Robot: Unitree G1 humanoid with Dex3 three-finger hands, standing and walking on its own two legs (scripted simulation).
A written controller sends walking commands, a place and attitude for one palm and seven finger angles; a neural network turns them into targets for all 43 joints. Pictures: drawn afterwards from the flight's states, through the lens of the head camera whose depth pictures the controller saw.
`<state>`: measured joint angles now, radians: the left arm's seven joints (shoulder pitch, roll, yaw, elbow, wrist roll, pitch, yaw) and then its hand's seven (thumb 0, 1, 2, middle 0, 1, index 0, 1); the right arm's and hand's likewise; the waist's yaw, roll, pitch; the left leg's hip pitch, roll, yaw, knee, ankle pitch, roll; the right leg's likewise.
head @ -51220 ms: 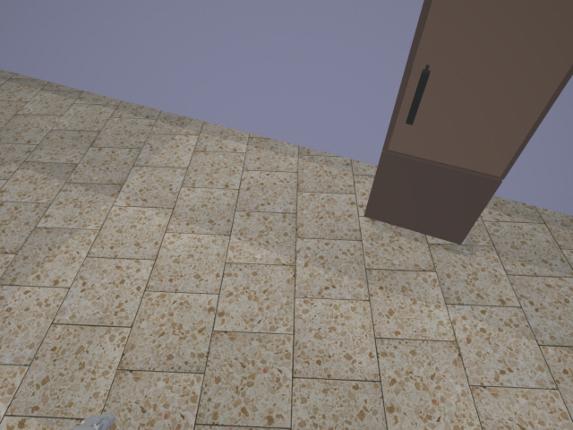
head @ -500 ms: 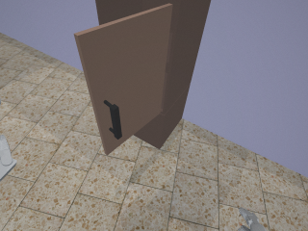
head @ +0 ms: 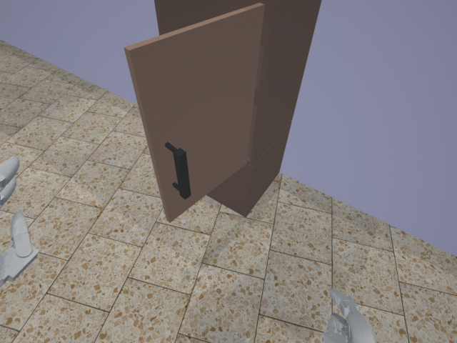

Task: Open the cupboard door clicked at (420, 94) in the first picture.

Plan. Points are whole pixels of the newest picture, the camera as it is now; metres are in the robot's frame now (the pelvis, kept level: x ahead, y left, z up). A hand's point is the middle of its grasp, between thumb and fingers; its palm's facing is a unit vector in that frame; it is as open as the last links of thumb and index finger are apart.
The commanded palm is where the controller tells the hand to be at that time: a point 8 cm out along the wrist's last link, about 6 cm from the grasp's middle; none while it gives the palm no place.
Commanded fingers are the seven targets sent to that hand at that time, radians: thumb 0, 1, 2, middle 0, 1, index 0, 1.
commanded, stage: let the arm hang, fingers relaxed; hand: left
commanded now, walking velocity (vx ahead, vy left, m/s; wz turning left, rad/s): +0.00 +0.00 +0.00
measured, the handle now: (177, 171) +0.56 +0.17 -0.09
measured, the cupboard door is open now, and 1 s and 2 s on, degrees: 80 80 80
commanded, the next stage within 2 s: look to check the result in 1.18 s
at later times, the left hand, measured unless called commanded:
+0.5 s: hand out of the picture -0.04 +0.16 -0.18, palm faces +0.03 -0.99 -0.13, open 7.3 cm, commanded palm none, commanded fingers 0.00 0.90 0.90 -0.20 -0.30 -0.20 -0.30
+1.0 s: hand out of the picture +0.04 +0.19 -0.17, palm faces +0.04 -0.96 -0.27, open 7.4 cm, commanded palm none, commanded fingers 0.00 0.90 0.90 -0.20 -0.30 -0.20 -0.30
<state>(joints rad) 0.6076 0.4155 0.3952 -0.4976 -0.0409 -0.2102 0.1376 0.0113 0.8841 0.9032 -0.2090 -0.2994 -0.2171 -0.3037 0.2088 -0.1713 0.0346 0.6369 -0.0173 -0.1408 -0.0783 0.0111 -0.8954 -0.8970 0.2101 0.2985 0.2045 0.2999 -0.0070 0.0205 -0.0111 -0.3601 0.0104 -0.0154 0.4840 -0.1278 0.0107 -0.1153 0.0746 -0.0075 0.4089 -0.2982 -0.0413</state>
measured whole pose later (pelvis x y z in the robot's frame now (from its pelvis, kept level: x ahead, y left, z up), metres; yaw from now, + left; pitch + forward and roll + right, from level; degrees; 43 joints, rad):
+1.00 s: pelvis +0.01 -0.02 +0.00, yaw +2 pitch -3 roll +0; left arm 0.21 0.21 0.01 1.10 0.01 -0.01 0.04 0.00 0.90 0.90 -0.20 -0.30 -0.20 -0.30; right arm 0.17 -0.20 -0.01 1.14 -0.02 0.02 -0.03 0.00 -0.90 -0.90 0.21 0.30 0.20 0.30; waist -0.02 0.02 0.05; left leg -0.26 -0.01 -0.04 0.42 -0.12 0.00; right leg -0.03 0.05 -0.04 0.40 -0.32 -0.06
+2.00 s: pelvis +0.03 -0.01 +0.01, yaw +1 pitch -2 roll +1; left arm 0.21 0.23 0.01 1.12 0.01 -0.01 0.03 0.00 0.90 0.90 -0.20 -0.30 -0.21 -0.30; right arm 0.14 -0.24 0.00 1.14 -0.02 0.01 -0.03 0.00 -0.90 -0.90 0.21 0.30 0.20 0.30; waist -0.01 -0.01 0.06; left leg -0.22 -0.02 -0.01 0.39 -0.13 0.01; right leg 0.02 0.04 -0.02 0.33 -0.32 -0.05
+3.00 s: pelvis +0.04 -0.02 +0.00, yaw +1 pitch -2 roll +1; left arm 0.24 0.21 0.01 1.12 0.01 -0.01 0.04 0.00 0.90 0.90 -0.20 -0.30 -0.21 -0.30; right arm 0.17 -0.22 0.00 1.15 -0.02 0.01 -0.04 0.00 -0.90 -0.90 0.21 0.30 0.20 0.30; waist -0.01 -0.01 0.06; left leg -0.21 -0.01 -0.01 0.39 -0.15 -0.01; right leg 0.03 0.05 -0.01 0.32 -0.32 -0.06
